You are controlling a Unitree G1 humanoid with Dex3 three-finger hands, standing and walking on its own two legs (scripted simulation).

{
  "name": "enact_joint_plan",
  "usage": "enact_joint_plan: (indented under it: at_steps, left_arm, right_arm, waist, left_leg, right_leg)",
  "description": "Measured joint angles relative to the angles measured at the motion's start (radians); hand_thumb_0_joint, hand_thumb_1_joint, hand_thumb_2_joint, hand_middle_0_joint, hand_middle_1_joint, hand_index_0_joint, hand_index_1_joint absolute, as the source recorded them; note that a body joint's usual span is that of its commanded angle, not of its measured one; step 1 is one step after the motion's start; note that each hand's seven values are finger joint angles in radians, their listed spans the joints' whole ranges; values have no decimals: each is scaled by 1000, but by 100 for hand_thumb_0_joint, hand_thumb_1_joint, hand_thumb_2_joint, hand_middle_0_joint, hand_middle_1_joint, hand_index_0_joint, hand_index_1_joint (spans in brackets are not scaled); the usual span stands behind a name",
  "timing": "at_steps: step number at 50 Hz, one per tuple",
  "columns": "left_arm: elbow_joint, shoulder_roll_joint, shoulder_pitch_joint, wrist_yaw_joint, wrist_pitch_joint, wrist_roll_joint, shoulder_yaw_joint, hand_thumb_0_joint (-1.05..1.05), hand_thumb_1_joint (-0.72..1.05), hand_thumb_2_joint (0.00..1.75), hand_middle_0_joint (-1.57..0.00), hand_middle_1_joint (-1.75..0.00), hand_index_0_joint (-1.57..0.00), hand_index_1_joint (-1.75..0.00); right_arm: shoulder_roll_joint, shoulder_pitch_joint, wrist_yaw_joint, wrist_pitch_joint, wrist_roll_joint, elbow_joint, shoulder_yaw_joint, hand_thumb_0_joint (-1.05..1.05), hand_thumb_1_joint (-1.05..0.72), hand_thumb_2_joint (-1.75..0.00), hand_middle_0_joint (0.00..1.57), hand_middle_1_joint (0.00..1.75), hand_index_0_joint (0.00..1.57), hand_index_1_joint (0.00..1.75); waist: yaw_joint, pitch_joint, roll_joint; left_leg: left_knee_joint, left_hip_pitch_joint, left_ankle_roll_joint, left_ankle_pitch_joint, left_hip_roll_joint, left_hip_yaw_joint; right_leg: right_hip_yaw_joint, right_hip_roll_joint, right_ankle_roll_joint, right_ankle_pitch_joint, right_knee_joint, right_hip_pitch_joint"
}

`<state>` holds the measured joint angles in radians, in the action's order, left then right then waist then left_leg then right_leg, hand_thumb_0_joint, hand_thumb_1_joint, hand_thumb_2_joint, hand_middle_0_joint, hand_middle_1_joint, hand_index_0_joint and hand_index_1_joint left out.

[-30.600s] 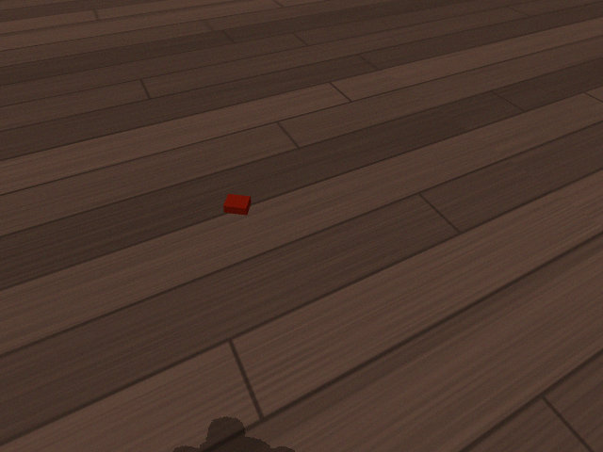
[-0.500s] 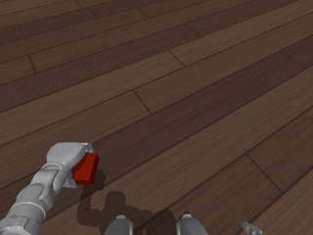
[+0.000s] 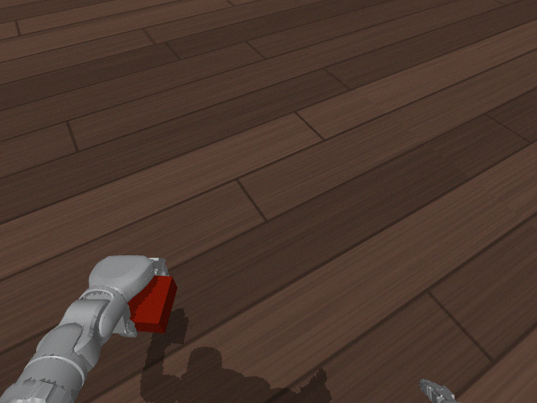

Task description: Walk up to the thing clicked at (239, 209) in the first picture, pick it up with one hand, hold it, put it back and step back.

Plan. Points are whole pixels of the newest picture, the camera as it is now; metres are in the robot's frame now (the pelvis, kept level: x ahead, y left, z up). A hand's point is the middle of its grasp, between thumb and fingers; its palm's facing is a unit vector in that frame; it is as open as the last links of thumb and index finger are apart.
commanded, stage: hold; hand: left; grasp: from above
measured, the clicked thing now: (138, 302) +0.31 +0.22 -0.09
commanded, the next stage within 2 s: crouch in 1.68 s
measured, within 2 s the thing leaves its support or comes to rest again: neither
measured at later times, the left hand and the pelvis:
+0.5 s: hand (125, 311) +0.27 +0.22 -0.04, palm faces -0.47 -0.02 -0.88, open 10.8 cm; pelvis -0.01 +0.00 +0.01, yaw +0 degrees
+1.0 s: hand (118, 317) +0.26 +0.22 -0.02, palm faces -0.47 -0.02 -0.88, open 10.8 cm; pelvis -0.02 +0.00 +0.02, yaw -1 degrees
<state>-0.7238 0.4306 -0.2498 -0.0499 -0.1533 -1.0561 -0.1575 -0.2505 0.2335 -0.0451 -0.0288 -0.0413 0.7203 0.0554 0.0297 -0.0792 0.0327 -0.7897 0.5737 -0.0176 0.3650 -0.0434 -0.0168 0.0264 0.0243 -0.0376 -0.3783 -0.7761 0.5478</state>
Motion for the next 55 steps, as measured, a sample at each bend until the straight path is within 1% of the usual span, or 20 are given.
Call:
enact_joint_plan:
  at_steps: [3, 7, 10, 13, 18, 22, 27, 32, 38, 44, 55]
  left_arm:
    - [1, 0, -3, 9, 14, 9, -1, -1, -10, 56, -60, -57, -66, -53]
    - [19, 5, 10, 46, 20, 22, -7, -1, -10, 56, -60, -57, -66, -53]
    - [39, 6, 25, 70, 11, 33, -10, -1, -10, 56, -60, -56, -67, -53]
    - [57, 7, 41, 82, -5, 37, -6, -1, -10, 56, -60, -56, -67, -52]
    - [74, 7, 53, 81, -21, 28, -3, -1, -10, 56, -60, -56, -67, -52]
    - [83, 4, 52, 71, -19, 25, -3, -1, -11, 57, -61, -56, -67, -52]
    - [95, 3, 52, 74, -10, 32, -6, -1, -11, 56, -61, -57, -67, -52]
    - [113, 7, 63, 94, -3, 43, -12, -1, -10, 56, -60, -57, -66, -53]
    - [134, 14, 76, 116, -14, 51, -16, -1, -10, 56, -60, -57, -66, -53]
    - [144, 18, 75, 117, -22, 53, -14, -1, -9, 56, -59, -57, -65, -53]
    - [165, 22, 73, 131, -15, 65, -14, -1, -9, 55, -59, -58, -65, -54]
  right_arm:
    - [1, -3, 3, -6, -1, -1, 2, 1, -90, -90, 20, 30, 20, 29]
    - [1, -2, 1, -17, -3, -7, 2, 1, -90, -90, 21, 30, 20, 29]
    - [-2, 0, -3, -24, -5, -14, -1, 1, -90, -90, 21, 30, 20, 29]
    - [-3, -3, -7, -27, -5, -22, -4, 1, -90, -90, 20, 30, 20, 29]
    - [-5, -13, -10, -28, -6, -30, -8, 1, -90, -90, 20, 30, 20, 29]
    - [-4, -22, -11, -27, -7, -32, -10, 1, -90, -90, 20, 30, 20, 29]
    - [-4, -30, -14, -26, -9, -27, -12, 1, -90, -90, 20, 30, 20, 29]
    - [-5, -35, -19, -25, -12, -29, -15, 1, -90, -90, 20, 30, 20, 29]
    - [-6, -37, -27, -20, -14, -33, -18, 1, -91, -90, 20, 30, 20, 29]
    - [-7, -41, -31, -14, -15, -34, -23, 1, -91, -90, 20, 30, 20, 29]
    - [-1, -48, -38, -9, -17, -31, -30, 1, -91, -90, 20, 30, 20, 29]
  waist:
    - [-1, 2, 1]
    - [-2, 1, 3]
    - [-3, 2, 4]
    - [-5, 5, 5]
    - [-10, 13, 9]
    - [-17, 22, 12]
    - [-22, 28, 15]
    - [-22, 33, 15]
    - [-25, 37, 13]
    - [-29, 44, 15]
    - [-36, 54, 21]
  left_leg:
    - [22, -23, 0, -9, 1, -2]
    - [46, -51, 0, -19, 1, -5]
    - [60, -67, 1, -26, 2, -7]
    - [68, -78, 0, -31, 2, -10]
    - [72, -84, 0, -39, 2, -12]
    - [77, -89, 0, -47, 3, -12]
    - [91, -104, 0, -60, 4, -12]
    - [110, -121, 1, -73, 5, -15]
    - [123, -135, 2, -82, 7, -18]
    - [130, -146, 3, -87, 7, -20]
    - [165, -179, 5, -98, 8, -25]
  right_leg:
    - [1, 1, 0, 8, 19, -21]
    - [4, 1, 0, 18, 41, -46]
    - [5, 2, 1, 23, 52, -61]
    - [7, 2, 2, 28, 58, -70]
    - [10, 2, 2, 34, 57, -72]
    - [10, 2, 2, 41, 59, -77]
    - [10, 2, 3, 52, 70, -90]
    - [13, 3, 2, 64, 85, -105]
    - [16, 4, 1, 73, 96, -117]
    - [18, 4, 0, 80, 106, -127]
    - [23, 6, -2, 92, 139, -159]
